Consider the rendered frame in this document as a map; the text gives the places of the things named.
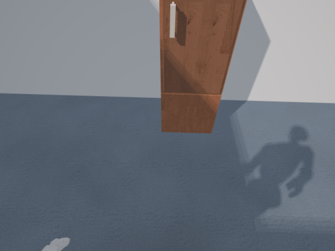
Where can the left robot hand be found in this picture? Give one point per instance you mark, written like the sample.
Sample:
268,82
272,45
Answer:
57,244

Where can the cupboard door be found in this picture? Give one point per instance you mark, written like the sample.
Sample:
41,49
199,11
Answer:
195,60

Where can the handle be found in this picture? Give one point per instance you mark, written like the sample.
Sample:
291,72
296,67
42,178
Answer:
172,19

